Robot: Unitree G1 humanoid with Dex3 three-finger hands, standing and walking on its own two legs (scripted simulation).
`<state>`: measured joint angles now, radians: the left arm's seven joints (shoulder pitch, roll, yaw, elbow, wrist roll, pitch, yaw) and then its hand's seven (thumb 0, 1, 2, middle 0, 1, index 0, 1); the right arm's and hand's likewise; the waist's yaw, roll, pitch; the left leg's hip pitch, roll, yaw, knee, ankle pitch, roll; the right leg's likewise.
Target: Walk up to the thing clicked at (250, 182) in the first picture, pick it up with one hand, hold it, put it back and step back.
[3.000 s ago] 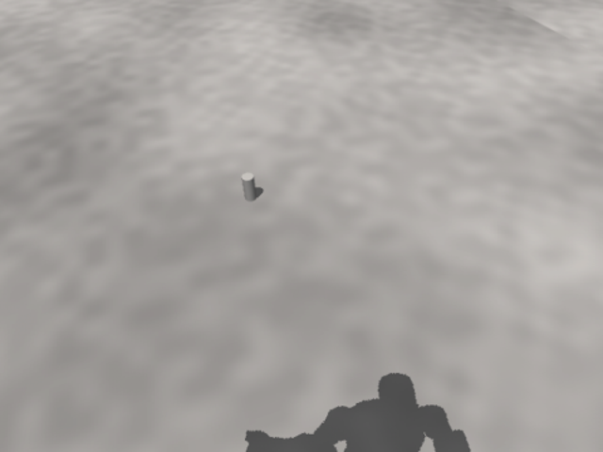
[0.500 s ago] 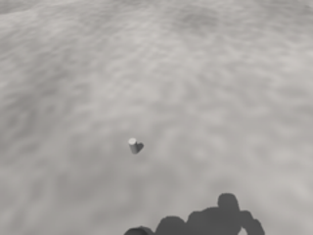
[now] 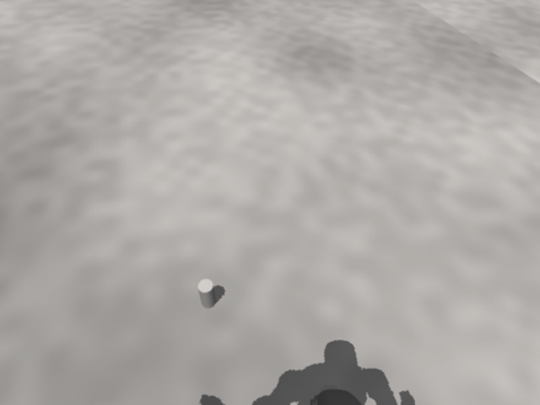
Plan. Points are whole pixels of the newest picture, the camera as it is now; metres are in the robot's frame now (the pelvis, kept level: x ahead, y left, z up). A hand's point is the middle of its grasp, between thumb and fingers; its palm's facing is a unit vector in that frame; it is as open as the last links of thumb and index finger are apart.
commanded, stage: walk up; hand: left
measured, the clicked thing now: (207, 294) +0.64 +0.20 -0.71
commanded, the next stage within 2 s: none
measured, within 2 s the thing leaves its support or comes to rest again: neither
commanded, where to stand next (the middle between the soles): +0.29 +0.00 m, yaw -1 degrees
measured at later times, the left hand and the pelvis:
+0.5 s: hand (113, 392) +0.19 +0.25 -0.12, palm faces -0.03 -0.90 -0.43, open 7.4 cm; pelvis +0.14 -0.03 +0.00, yaw -1 degrees
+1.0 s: hand (112, 349) +0.27 +0.29 -0.17, palm faces -0.09 -0.91 -0.39, open 7.3 cm; pelvis +0.21 +0.01 -0.02, yaw -3 degrees
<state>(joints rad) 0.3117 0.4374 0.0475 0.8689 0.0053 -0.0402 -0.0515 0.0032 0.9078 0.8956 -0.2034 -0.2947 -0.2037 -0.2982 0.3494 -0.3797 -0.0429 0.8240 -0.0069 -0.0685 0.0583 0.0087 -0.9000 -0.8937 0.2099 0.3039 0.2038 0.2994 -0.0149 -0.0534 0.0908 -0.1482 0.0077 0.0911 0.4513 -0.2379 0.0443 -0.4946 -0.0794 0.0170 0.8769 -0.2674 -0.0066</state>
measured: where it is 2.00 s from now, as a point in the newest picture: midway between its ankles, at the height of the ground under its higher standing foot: outside the picture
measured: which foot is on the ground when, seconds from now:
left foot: down 0.00-0.20, up 0.22-0.62, down 0.64-1.00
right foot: up 0.00-0.16, down 0.18-0.66, up 0.68-0.98, down 1.00-1.00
